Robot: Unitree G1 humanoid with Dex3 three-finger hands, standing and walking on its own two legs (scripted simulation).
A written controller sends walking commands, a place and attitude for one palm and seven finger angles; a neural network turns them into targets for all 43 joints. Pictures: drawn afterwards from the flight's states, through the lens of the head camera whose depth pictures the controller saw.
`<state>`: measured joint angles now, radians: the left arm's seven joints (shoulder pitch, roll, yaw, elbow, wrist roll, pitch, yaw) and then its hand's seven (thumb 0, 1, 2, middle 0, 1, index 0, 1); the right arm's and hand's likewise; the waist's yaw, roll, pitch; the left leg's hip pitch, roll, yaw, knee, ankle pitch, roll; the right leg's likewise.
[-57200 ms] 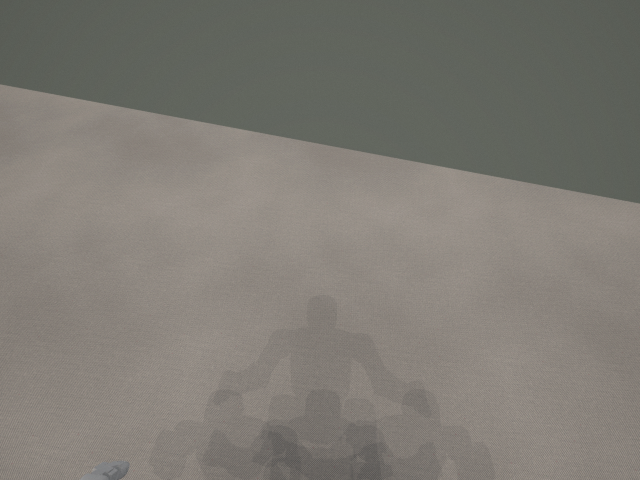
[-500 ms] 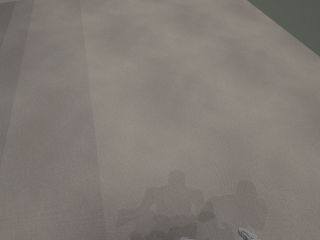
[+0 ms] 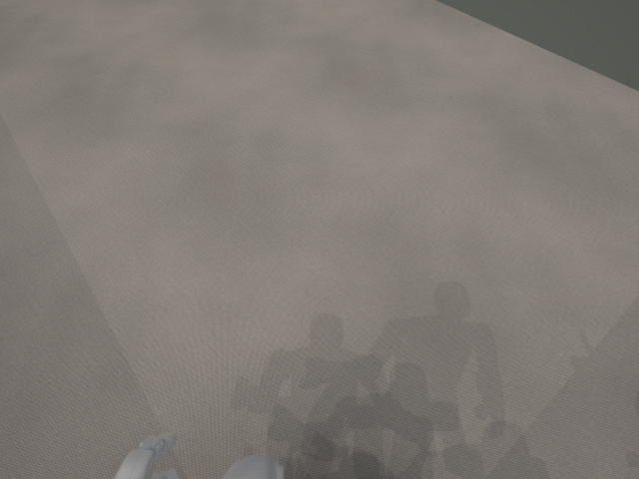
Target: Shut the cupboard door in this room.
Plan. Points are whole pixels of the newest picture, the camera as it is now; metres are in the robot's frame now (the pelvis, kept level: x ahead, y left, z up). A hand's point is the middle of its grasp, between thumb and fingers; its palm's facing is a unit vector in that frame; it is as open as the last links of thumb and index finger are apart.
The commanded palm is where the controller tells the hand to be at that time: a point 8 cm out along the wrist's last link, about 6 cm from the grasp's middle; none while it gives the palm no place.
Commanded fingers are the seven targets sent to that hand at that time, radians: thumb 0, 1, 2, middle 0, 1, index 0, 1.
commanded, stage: turn to face it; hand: left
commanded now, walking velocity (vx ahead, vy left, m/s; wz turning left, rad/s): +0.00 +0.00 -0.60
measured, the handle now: out of the picture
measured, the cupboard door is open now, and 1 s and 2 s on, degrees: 56 56 56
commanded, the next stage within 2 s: none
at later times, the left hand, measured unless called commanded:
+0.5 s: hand (190, 436) +0.19 +0.20 -0.15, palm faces -0.28 -0.94 -0.20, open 7.4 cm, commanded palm none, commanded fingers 0.00 0.90 0.90 -0.20 -0.30 -0.20 -0.30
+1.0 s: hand (239, 417) +0.22 +0.14 -0.16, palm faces -0.53 -0.82 -0.20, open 7.4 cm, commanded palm none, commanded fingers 0.00 0.90 0.90 -0.20 -0.30 -0.20 -0.30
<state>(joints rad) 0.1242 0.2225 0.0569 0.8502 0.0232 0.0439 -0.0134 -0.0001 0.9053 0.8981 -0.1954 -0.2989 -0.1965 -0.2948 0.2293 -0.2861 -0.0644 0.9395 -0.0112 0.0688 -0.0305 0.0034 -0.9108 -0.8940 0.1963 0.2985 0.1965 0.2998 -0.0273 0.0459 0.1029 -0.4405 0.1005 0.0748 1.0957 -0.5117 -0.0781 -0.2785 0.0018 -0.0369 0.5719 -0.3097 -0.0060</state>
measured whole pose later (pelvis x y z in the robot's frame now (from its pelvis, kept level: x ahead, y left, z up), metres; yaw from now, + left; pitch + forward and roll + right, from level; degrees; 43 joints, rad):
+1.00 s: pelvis +0.05 +0.01 +0.00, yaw -35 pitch +2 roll -1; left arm 0.21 0.23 0.07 0.90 0.02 0.07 -0.02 0.00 0.90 0.90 -0.20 -0.30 -0.20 -0.30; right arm 0.16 -0.24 -0.04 0.86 -0.01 0.03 -0.02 0.00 -0.91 -0.89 0.20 0.30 0.20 0.30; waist 0.02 -0.03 0.06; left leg -0.33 0.04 0.03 0.60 -0.31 -0.08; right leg -0.30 0.05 0.11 0.54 -0.27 0.00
